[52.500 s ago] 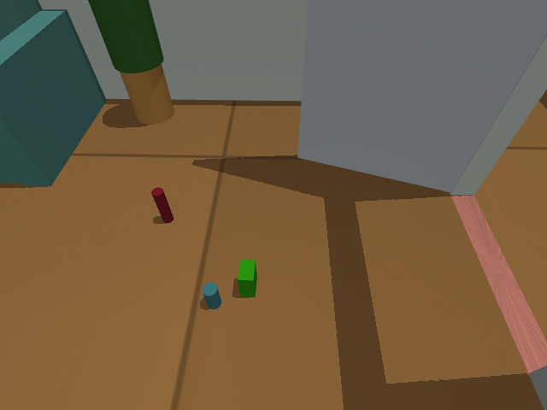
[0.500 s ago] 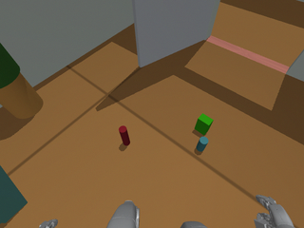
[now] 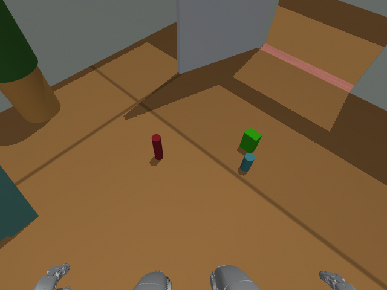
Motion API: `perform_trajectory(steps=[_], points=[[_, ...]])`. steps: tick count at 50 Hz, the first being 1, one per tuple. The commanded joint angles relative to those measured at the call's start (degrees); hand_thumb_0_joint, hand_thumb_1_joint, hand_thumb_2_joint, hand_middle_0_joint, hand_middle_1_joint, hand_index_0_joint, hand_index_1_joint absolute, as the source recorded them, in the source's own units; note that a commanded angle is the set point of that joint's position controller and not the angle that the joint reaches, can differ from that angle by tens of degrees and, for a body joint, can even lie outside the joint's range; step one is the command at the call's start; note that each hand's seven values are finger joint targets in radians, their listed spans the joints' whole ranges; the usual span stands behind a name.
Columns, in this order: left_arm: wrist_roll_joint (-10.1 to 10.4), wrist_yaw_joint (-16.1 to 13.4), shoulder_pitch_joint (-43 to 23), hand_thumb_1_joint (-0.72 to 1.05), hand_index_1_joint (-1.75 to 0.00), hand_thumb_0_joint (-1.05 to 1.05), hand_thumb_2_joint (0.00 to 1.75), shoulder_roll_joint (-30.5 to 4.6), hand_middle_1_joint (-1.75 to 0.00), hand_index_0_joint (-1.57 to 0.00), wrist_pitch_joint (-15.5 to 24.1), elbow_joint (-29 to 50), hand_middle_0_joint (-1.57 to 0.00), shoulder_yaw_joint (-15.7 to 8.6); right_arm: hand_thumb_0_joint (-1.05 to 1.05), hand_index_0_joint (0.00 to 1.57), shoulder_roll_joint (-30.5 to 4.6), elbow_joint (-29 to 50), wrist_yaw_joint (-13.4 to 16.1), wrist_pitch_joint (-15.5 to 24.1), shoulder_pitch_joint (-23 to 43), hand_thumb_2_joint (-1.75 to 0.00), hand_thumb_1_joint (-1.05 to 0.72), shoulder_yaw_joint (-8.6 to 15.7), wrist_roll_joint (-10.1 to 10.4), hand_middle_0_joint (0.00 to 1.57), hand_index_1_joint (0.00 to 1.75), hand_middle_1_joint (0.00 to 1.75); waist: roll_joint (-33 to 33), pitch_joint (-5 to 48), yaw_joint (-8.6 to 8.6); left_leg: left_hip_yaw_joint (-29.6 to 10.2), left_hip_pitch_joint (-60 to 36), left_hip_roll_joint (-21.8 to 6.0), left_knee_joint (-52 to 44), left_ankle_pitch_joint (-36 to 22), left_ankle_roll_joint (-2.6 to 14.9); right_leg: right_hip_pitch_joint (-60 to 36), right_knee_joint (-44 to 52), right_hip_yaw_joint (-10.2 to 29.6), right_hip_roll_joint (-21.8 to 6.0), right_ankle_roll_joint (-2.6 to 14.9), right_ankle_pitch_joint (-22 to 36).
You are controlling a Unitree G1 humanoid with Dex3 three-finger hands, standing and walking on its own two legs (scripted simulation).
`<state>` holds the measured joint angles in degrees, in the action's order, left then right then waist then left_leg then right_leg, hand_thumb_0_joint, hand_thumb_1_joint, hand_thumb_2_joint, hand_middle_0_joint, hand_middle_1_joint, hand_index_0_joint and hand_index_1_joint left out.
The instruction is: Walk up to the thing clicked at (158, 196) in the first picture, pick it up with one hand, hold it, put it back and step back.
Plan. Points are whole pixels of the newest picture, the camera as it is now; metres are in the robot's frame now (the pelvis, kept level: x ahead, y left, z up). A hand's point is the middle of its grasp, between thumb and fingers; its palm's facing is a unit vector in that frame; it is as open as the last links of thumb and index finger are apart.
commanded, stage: step back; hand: left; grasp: from the side
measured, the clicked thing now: (157, 147) +0.86 +0.20 -0.66
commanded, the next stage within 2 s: stand in 1.30 s
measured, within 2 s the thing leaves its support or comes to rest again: neither
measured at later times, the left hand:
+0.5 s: hand out of the picture -0.09 +0.26 -0.14, palm faces +0.08 -0.90 -0.43, open 7.4 cm
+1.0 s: hand out of the picture -0.06 +0.23 -0.14, palm faces +0.09 -0.92 -0.39, open 7.4 cm
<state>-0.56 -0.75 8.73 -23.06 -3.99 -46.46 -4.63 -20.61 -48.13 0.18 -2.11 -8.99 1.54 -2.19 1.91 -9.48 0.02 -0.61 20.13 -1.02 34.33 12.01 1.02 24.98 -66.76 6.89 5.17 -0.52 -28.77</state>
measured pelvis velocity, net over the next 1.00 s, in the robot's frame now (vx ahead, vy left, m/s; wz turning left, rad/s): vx -0.10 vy -0.04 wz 0.08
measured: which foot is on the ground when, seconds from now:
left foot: down 0.00-0.14, up 0.16-0.44, down 0.46-0.74, up 0.76-1.00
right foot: up 0.00-0.10, down 0.12-1.00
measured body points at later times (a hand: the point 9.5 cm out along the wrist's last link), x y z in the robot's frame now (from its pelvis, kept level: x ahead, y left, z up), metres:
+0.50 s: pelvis -0.13 -0.03 +0.00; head -0.11 -0.04 +0.45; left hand -0.10 +0.30 -0.11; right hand -0.06 -0.34 -0.13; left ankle -0.14 +0.10 -0.73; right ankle -0.10 -0.14 -0.73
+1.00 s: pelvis -0.10 -0.04 +0.00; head -0.07 -0.05 +0.45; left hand -0.07 +0.28 -0.11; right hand +0.00 -0.35 -0.13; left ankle -0.07 +0.11 -0.71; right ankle -0.08 -0.15 -0.73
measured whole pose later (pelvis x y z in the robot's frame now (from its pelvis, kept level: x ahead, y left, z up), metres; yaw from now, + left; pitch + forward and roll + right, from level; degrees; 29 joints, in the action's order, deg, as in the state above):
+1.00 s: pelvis -0.10 -0.04 +0.00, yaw +5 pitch -2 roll +0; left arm -1.2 -0.1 12.5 -19.9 2.6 -55.2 -2.6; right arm -23.0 -56.6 -0.8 -0.5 -10.9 3.0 -1.4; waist -1.6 -5.6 1.5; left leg -1.9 20.3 -1.3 40.5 21.8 -0.2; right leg 14.1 -34.5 -2.9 -1.5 1.0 -18.2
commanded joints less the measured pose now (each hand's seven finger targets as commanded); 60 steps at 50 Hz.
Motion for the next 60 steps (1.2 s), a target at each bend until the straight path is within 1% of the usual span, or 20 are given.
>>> perform_trajectory(steps=[1, 5, 7, 8, 9, 12, 18, 22, 24, 25, 26, 28, 35, 36, 38, 39, 44, 50, 54, 60], points=[[-0.8, 0.1, 1.9, 0.9, -0.3, 0.0, 0.9, -9.2, -0.3, -0.2, 1.7, 3.3, -0.2, -2.5, 0.0, 0.2, -16.4, 4.9, 1.5, 1.2, -0.6, -0.9, -0.9, 5.5, -0.1, 0.2, 0.3, 0.3, -12.6, 12.1, -1.19, -14.6, -13.6, -14.2, -8.8, -12.6, 13.25, -0.1, 15.1, -1.5, -3.5, -0.83, -2.1], [-0.8, 0.5, 11.9, 0.9, -0.3, 0.0, 0.9, -8.5, -0.3, -0.2, 2.5, -2.5, -0.2, -2.7, 0.0, 0.2, -17.6, 5.4, 1.2, -0.5, 3.4, -0.9, -0.9, 5.4, 0.7, 0.2, 0.3, 0.3, -14.3, 15.5, 2.71, -10.6, -5.2, -11.2, -5.4, -3.8, 7.97, -16.3, 42.3, -7.5, -4.0, 2.2, 9.4], [-2.6, 0.4, 10.1, 0.9, -0.3, 0.0, 0.9, -16.0, -0.3, -0.2, 3.2, -1.7, -0.2, -4.9, 0.0, 0.2, -10.3, 6.3, 1.1, -0.4, 1.4, -0.9, -0.9, 3.3, 1.2, 0.2, 0.3, 0.3, 8.1, 10.2, 1.99, -3.8, 18.0, 4.2, 12.6, 16.8, 0.31, -20.5, 46.8, 16.5, -17.3, 6.98, 4.4], [-2.8, -0.1, 5.8, 0.9, -0.3, 0.0, 0.9, -22.2, -0.3, -0.2, 3.1, 1.1, -0.2, -6.0, 0.0, 0.2, -11.5, 7.3, 2.2, -0.3, 6.2, -0.9, -0.9, 4.3, 1.0, 0.2, 0.3, 0.3, 14.6, 7.6, 5.9, -8.6, 13.2, 5.4, 23.9, 23.5, -1.69, -2.9, 52.4, 29.5, -30.5, 17.03, 3.9], [-2.2, -0.3, 2.8, 0.9, -0.3, 0.0, 0.9, -20.2, -0.3, -0.2, 3.4, 2.1, -0.2, -5.5, 0.0, 0.2, -14.1, 6.5, 2.2, -0.3, 6.2, -0.9, -0.9, 5.0, 1.2, 0.2, 0.3, 0.3, 8.2, 3.8, 3.93, -12.7, 10.0, 4.3, 31.2, 20.8, -2.1, 4.3, 53.2, 27.1, -30.3, 17.6, 2.7], [-2.3, -0.7, -3.9, 0.9, -0.3, 0.0, 0.9, -13.3, -0.3, -0.2, 4.5, 2.4, -0.2, -3.8, 0.0, 0.2, -12.5, 2.3, 1.7, 0.4, -0.9, -0.9, -0.9, 4.1, 1.7, 0.2, 0.3, 0.3, 3.4, 5.6, -1.29, -8.9, 8.9, 7.2, 34.8, 11.5, -1.71, -3.4, 43.9, 6.6, -17.6, 10.3, 16.4], [-2.6, 0.0, 5.3, 0.9, -0.3, 0.0, 0.9, -14.4, -0.3, -0.2, 5.5, -0.3, -0.2, -4.3, 0.0, 0.2, -12.4, 1.6, 0.1, 1.6, 2.2, -0.9, -0.9, 4.1, 0.3, 0.2, 0.3, 0.3, 7.9, 5.6, 5.25, -4.4, 9.6, 2.3, 12.0, 17.0, -2.45, -15.6, 48.4, 12.5, -19.9, 11.24, -12.8], [-1.8, 0.5, 1.7, 0.9, -0.3, 0.0, 0.9, -14.9, -0.3, -0.2, 4.8, -0.4, -0.2, -3.6, 0.0, 0.2, -11.6, -2.7, -0.6, 3.0, -4.1, -0.9, -0.9, 4.5, 0.5, 0.2, 0.3, 0.3, 7.8, 6.8, 0.75, 1.8, -7.6, 2.2, -8.4, 12.3, 0.46, -8.1, 46.2, 6.6, -19.4, 9.87, -4.6], [-1.7, 0.7, 3.7, 0.9, -0.3, 0.0, 0.9, -9.5, -0.3, -0.2, 4.5, -0.1, -0.2, -1.5, 0.0, 0.2, -14.2, -4.8, -0.3, 3.8, -8.8, -0.9, -0.9, 6.1, -0.4, 0.2, 0.3, 0.3, -4.3, 9.3, -1.41, -11.1, -22.5, -3.0, -16.2, 14.4, 2.88, 4.4, 32.2, -1.2, -12.9, 5.09, -1.2], [-0.5, 0.9, -0.1, 0.9, -0.3, 0.0, 0.9, -7.6, -0.3, -0.2, 4.7, 0.3, -0.2, -1.0, 0.0, 0.2, -19.4, -4.0, -0.2, 4.1, -7.5, -0.9, -0.9, 6.7, -0.5, 0.2, 0.3, 0.3, -14.2, 7.4, -2.65, -32.9, -16.9, -15.7, -22.7, 36.7, 9.45, 11.4, 21.5, -9.4, -4.5, 1.37, -3.1], [-1.1, 0.6, -2.6, 0.9, -0.3, 0.0, 0.9, -12.8, -0.3, -0.2, 5.0, -0.2, -0.2, -2.8, 0.0, 0.2, -21.7, -3.2, -0.5, 4.2, -6.2, -0.9, -0.9, 7.3, 0.1, 0.2, 0.3, 0.3, -10.1, 1.9, -3.46, -36.5, -6.7, -20.1, -25.2, 40.2, 14.84, 9.4, 15.2, -3.8, -7.5, 1.5, -3.6], [-0.2, 1.3, 0.8, 0.9, -0.3, 0.0, 0.9, -10.5, -0.3, -0.2, 5.6, -1.9, -0.2, -2.0, 0.0, 0.2, -15.1, -2.3, -0.1, 5.1, -1.4, -0.9, -0.9, 4.9, -0.1, 0.2, 0.3, 0.3, -4.1, 2.8, 0.18, -23.8, -8.9, -13.7, -20.7, 22.9, 10.92, 5.9, 16.1, -1.4, -7.9, 1.78, 3.0], [-1.0, 1.3, 7.9, 0.9, -0.3, 0.0, 0.9, -8.9, -0.3, -0.2, 6.9, -6.7, -0.2, -2.3, 0.0, 0.2, -13.9, -1.7, -0.8, 3.0, 1.9, -0.9, -0.9, 4.8, 0.3, 0.2, 0.3, 0.3, -10.0, 5.4, 3.06, -9.3, 4.2, -7.7, -9.7, 20.9, 5.79, -18.7, 37.9, -10.1, -3.4, 2.04, 11.4], [-1.4, 0.7, 9.4, 0.9, -0.3, 0.0, 0.9, -9.9, -0.3, -0.2, 7.3, -7.4, -0.2, -2.7, 0.0, 0.2, -10.9, -1.7, -0.7, 2.6, 0.5, -0.9, -0.9, 3.8, 0.6, 0.2, 0.3, 0.3, -5.1, 6.1, 3.71, -6.8, 9.0, -5.0, -2.8, 20.8, 4.01, -24.4, 40.9, -6.6, -4.3, 2.16, 10.7], [-2.1, 0.1, 9.6, 0.9, -0.3, 0.0, 0.9, -18.4, -0.3, -0.2, 8.0, -6.5, -0.2, -4.4, 0.0, 0.2, -10.4, -0.8, 0.1, 2.4, 1.3, -0.9, -0.9, 3.7, 0.6, 0.2, 0.3, 0.3, 7.4, 4.4, 4.62, -5.3, 15.1, 3.0, 20.0, 22.9, 0.24, -16.1, 56.4, 29.1, -27.4, 12.39, -13.9], [-1.7, 0.1, 6.9, 0.9, -0.3, 0.0, 0.9, -18.1, -0.3, -0.2, 8.2, -5.0, -0.2, -4.4, 0.0, 0.2, -13.1, -1.9, 0.3, 2.6, -0.7, -0.9, -0.9, 4.4, 0.8, 0.2, 0.3, 0.3, 2.4, 2.7, 3.19, -9.5, 13.4, 1.4, 22.0, 20.8, 0.16, -13.6, 55.1, 29.5, -28.5, 14.69, -10.5], [-1.1, -0.2, 1.6, 0.9, -0.3, 0.0, 0.9, -13.3, -0.3, -0.2, 8.9, -4.5, -0.2, -2.8, 0.0, 0.2, -11.3, -5.5, -0.3, 3.0, -5.1, -0.9, -0.9, 4.1, 0.8, 0.2, 0.3, 0.3, 3.4, 6.8, 0.62, -5.9, 4.1, -0.5, 16.9, 13.1, -1.13, -11.0, 47.9, 7.2, -20.7, 10.84, 18.4], [0.1, -0.4, -0.3, 0.9, -0.3, 0.0, 0.9, -12.5, -0.3, -0.2, 7.2, -4.6, -0.2, -1.3, 0.0, 0.2, -9.3, -6.8, 0.1, 3.4, -3.2, -0.9, -0.9, 3.5, 0.7, 0.2, 0.3, 0.3, 5.7, 10.7, -0.53, 2.7, -8.7, 0.6, -5.6, -1.7, -0.54, -10.7, 35.5, -1.5, -16.2, 6.94, 40.3], [1.1, -0.7, 1.5, 0.9, -0.3, 0.0, 0.9, -9.5, -0.3, -0.2, 5.6, -6.2, -0.2, -0.1, 0.0, 0.2, -16.6, -5.5, 0.5, 3.9, 3.6, -0.9, -0.9, 4.5, 1.2, 0.2, 0.3, 0.3, -8.1, 14.4, 1.36, -14.5, -5.2, -15.1, -9.8, -10.7, 10.21, -13.5, 27.5, -7.0, -6.7, 1.52, 9.6], [0.4, -0.3, -0.5, 0.9, -0.3, 0.0, 0.9, -11.3, -0.3, -0.2, 6.5, -9.3, -0.2, -0.2, 0.0, 0.2, -12.2, -8.0, 0.5, 3.4, 7.2, -0.9, -0.9, 2.5, 1.6, 0.2, 0.3, 0.3, -6.3, 13.5, 1.09, -5.0, -5.8, -7.1, -7.0, -9.0, 2.19, -16.6, 37.5, -1.5, -11.1, 3.25, 26.1]])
